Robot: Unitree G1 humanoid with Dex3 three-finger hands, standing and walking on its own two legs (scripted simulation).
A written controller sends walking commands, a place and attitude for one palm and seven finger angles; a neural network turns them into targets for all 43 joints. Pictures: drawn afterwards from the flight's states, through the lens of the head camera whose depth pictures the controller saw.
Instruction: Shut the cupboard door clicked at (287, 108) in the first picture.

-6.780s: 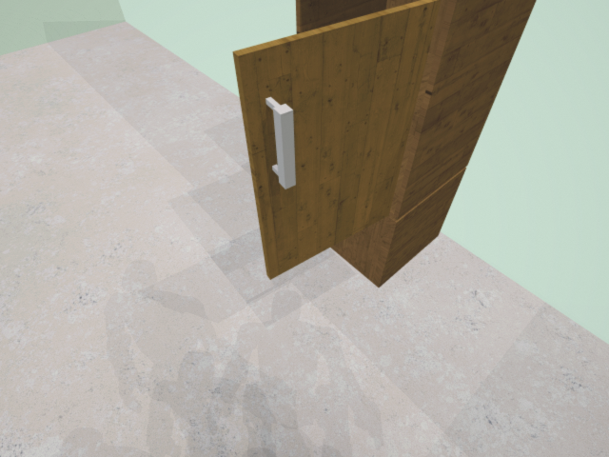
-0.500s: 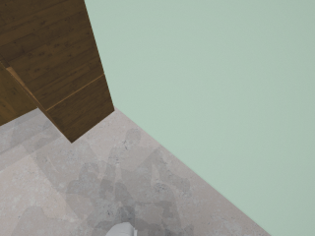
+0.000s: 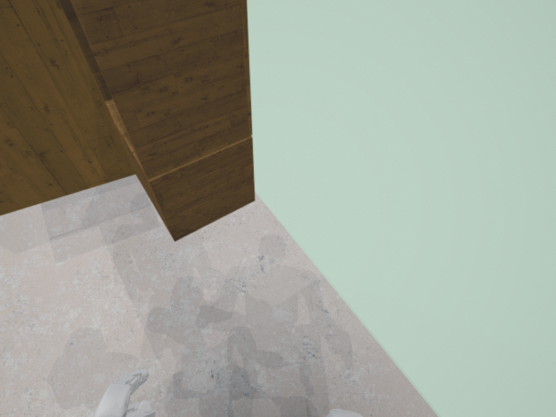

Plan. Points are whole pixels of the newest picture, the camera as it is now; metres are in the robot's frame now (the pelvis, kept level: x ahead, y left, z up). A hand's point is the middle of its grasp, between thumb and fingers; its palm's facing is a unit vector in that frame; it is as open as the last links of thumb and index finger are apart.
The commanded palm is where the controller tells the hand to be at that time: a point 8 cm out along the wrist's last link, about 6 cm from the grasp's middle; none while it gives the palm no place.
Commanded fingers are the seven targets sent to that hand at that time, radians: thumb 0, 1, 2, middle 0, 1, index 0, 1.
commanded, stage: turn to face it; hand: left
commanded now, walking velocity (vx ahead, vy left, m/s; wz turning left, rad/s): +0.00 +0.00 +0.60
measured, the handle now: out of the picture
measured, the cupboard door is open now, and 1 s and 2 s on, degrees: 82 82 82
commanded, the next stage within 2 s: take the last steps up to it in 0.60 s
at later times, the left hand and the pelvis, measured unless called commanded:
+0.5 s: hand out of the picture -0.04 +0.19 -0.19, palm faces +0.34 -0.91 -0.24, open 7.4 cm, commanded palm none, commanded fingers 0.00 0.90 0.90 -0.20 -0.30 -0.20 -0.30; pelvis +0.01 -0.01 -0.02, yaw +18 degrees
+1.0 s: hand out of the picture -0.02 +0.17 -0.16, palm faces +0.49 -0.84 -0.23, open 7.4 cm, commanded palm none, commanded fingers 0.00 0.90 0.90 -0.20 -0.30 -0.20 -0.30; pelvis +0.04 -0.01 +0.00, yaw +27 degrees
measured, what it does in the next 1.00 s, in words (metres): steps on the spot, turning left: right foot, then left foot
